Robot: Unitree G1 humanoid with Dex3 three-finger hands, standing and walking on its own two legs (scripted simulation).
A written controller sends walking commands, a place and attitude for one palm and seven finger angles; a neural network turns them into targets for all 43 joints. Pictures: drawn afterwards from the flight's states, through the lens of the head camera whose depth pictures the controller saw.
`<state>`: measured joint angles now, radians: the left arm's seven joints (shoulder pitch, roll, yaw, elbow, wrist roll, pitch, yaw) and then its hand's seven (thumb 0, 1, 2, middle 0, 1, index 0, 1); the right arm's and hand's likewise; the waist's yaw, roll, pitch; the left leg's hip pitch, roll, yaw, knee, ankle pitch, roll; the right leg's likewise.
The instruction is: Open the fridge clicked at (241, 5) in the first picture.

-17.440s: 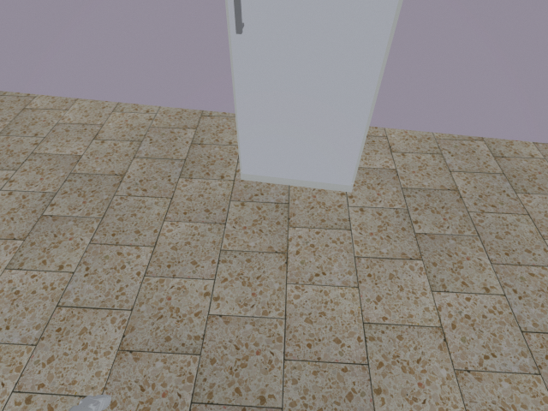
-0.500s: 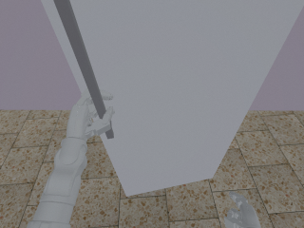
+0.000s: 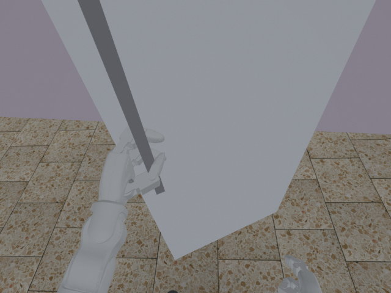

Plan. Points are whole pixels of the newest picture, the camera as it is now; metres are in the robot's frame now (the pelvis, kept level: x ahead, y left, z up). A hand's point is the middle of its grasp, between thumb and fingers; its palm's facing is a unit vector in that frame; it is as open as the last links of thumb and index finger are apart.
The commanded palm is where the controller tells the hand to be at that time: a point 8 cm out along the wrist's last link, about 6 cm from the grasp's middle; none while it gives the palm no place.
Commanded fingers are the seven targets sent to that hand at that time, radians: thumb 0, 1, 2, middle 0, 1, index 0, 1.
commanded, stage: walk backward, drawing the door open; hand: left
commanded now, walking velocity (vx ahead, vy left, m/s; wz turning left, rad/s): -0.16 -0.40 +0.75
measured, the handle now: (129, 109) +0.34 +0.09 +0.24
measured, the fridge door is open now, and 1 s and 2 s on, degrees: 31 62 72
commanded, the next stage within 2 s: stop walking and hold the door back in 1.20 s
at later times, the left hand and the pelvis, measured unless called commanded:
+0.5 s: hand (215, 238) +0.18 -0.03 +0.13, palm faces +0.20 -0.97 -0.16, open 6.2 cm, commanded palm +0.14 +0.02 +0.14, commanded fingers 0.00 0.90 0.90 -0.45 -1.40 -0.45 -1.40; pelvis -0.04 -0.18 -0.02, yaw +26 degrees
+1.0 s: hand (309, 284) +0.13 -0.14 +0.13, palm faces +0.74 -0.64 -0.20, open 6.3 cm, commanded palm +0.06 -0.13 +0.14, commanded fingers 0.00 0.90 0.90 -0.45 -1.40 -0.45 -1.40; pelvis +0.02 -0.43 -0.02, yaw +51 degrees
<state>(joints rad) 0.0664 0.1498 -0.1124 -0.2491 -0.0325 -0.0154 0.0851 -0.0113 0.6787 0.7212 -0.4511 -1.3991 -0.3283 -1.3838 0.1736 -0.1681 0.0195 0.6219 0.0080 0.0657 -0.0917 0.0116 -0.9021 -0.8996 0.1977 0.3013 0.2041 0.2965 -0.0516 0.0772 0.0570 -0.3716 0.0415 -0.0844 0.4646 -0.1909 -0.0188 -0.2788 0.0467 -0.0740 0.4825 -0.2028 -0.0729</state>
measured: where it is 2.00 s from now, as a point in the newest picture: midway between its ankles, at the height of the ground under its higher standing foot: outside the picture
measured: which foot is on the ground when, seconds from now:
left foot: up 0.00-0.08, down 0.10-0.30, up 0.32-0.48, down 0.50-0.72, up 0.74-0.96, down 0.98-1.00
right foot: down 0.00-0.12, up 0.14-0.26, down 0.28-0.50, up 0.52-0.70, down 0.72-0.98, up 1.00-1.00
